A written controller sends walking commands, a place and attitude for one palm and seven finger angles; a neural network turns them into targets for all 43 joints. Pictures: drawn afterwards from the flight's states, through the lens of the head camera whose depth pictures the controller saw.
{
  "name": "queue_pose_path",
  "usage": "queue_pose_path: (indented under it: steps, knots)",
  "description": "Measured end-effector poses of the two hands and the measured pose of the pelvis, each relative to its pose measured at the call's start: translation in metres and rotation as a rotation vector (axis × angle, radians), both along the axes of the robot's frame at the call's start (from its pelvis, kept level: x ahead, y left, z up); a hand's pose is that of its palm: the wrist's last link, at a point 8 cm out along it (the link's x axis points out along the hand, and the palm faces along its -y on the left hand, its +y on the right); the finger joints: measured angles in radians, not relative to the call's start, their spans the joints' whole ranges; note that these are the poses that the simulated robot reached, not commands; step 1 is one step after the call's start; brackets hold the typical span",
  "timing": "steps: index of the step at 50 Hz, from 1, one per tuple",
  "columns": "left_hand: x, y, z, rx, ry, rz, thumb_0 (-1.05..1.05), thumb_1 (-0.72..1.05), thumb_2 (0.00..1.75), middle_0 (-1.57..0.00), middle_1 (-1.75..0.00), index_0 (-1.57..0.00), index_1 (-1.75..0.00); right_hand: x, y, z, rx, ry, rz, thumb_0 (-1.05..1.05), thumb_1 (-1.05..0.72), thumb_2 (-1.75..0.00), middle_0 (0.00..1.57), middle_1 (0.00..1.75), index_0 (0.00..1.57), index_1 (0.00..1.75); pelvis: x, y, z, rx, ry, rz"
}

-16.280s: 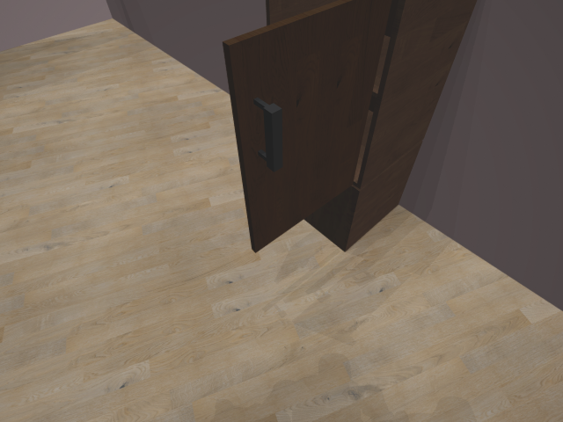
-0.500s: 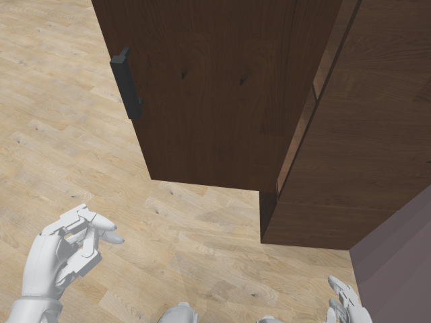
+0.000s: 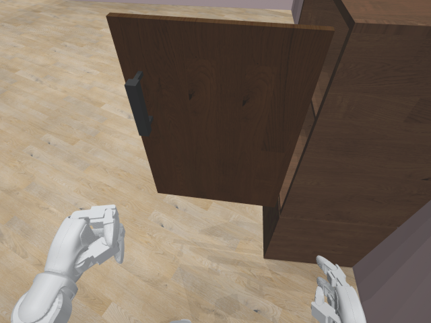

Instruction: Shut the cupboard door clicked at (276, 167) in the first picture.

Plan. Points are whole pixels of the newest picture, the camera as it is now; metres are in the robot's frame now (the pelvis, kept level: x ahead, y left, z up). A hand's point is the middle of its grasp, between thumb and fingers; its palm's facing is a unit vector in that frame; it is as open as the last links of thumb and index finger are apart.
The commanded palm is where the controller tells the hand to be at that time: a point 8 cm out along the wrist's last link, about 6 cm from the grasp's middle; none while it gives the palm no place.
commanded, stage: raise the hand and make a fist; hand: left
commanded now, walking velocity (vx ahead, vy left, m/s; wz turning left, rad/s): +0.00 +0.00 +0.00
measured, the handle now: (142, 104) +0.54 +0.23 +0.11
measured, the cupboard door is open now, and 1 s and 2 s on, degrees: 88 88 88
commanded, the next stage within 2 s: bring the fist close to the handle in 0.48 s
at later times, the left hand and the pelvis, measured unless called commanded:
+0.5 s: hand (119, 230) +0.23 +0.17 +0.11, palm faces +0.00 -1.00 -0.07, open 3.1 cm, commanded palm +0.20 +0.22 +0.11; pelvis +0.00 -0.02 +0.01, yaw +0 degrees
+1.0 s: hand (137, 182) +0.33 +0.18 +0.10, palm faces -0.05 -1.00 -0.04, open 3.1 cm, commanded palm +0.30 +0.23 +0.11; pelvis +0.01 -0.02 +0.01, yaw -1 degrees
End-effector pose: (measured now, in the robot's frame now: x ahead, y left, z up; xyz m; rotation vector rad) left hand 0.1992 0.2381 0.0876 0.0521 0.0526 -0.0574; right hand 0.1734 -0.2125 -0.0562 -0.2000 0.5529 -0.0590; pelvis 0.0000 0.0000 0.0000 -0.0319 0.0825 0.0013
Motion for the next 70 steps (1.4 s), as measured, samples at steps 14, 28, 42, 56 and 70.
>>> queue_pose_path:
  steps: [14,28,42,56,70]
  knots:
    - [0.008,-0.014,0.008,-0.021,0.038,-0.009,0.02,0.90,0.90,-1.29,-1.50,-1.30,-1.50,-0.020,-0.032,-0.002,-0.001,0.028,-0.064,0.01,-0.91,-0.90,0.20,0.30,0.21,0.30,0.000,-0.012,0.010,0.020,-0.023,-0.010]
    - [0.008,-0.019,0.020,0.008,-0.047,0.014,0.02,0.90,0.90,-1.30,-1.50,-1.30,-1.50,-0.008,-0.040,0.000,0.006,-0.007,-0.058,0.01,-0.91,-0.90,0.20,0.30,0.20,0.30,0.002,-0.020,0.010,0.025,-0.025,-0.006]
    - [0.063,-0.011,0.028,0.023,-0.109,0.030,0.02,0.90,0.90,-1.30,-1.50,-1.31,-1.50,-0.008,-0.037,-0.010,-0.005,0.049,-0.061,0.01,-0.91,-0.90,0.20,0.30,0.21,0.30,0.006,-0.018,0.009,0.026,-0.010,-0.001]
    - [0.127,0.002,0.026,0.003,-0.075,0.052,0.02,0.90,0.90,-1.30,-1.50,-1.30,-1.50,-0.026,-0.050,-0.014,-0.029,0.158,-0.140,0.01,-0.91,-0.90,0.20,0.30,0.20,0.30,0.021,-0.013,0.014,0.034,0.023,-0.028]
    - [0.170,0.005,0.027,-0.010,-0.069,0.048,0.02,0.90,0.90,-1.30,-1.50,-1.30,-1.50,-0.038,-0.050,-0.020,-0.043,0.243,-0.163,0.01,-0.91,-0.90,0.20,0.29,0.20,0.30,0.018,-0.010,0.014,0.029,0.039,-0.028]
